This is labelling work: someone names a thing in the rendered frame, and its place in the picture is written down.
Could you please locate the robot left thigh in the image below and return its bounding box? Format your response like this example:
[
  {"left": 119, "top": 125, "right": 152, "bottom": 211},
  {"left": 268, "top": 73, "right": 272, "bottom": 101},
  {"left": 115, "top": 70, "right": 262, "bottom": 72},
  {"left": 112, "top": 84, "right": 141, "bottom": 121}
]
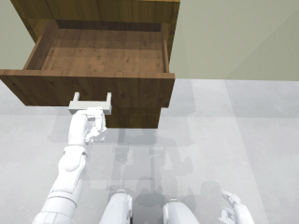
[{"left": 99, "top": 193, "right": 133, "bottom": 224}]

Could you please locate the robot right shin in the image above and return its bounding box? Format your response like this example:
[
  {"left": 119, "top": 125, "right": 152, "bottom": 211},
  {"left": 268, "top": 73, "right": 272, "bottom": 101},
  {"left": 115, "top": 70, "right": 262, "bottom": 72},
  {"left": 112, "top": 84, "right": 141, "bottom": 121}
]
[{"left": 169, "top": 199, "right": 178, "bottom": 203}]

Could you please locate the left robot hand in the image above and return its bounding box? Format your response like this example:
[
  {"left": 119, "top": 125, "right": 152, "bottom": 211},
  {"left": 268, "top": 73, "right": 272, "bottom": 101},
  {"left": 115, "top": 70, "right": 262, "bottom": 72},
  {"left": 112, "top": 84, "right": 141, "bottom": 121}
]
[{"left": 68, "top": 106, "right": 107, "bottom": 149}]

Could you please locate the cabinet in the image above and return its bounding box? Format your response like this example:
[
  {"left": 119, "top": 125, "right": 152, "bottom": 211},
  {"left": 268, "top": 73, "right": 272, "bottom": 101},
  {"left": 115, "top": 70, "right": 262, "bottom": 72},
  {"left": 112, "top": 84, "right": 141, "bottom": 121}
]
[{"left": 10, "top": 0, "right": 180, "bottom": 129}]

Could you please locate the right robot hand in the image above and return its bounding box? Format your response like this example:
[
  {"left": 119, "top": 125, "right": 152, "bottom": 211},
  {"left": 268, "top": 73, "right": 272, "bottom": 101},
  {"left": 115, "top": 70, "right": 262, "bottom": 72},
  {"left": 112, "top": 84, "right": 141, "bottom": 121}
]
[{"left": 219, "top": 190, "right": 255, "bottom": 224}]

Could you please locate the drawer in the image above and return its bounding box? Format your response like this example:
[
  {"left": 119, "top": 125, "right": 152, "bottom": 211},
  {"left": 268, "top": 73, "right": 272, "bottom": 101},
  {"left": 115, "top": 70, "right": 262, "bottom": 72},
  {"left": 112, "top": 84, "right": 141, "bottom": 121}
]
[{"left": 0, "top": 19, "right": 176, "bottom": 108}]

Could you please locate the handle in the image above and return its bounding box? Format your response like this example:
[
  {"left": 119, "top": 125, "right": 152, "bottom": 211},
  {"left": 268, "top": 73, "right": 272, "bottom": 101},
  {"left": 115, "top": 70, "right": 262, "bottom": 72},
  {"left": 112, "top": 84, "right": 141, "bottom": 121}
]
[{"left": 68, "top": 92, "right": 112, "bottom": 115}]

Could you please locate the robot left forearm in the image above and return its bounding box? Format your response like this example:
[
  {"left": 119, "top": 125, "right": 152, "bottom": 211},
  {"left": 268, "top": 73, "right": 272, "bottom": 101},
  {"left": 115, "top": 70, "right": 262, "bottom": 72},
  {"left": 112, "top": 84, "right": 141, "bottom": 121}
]
[{"left": 32, "top": 145, "right": 89, "bottom": 224}]

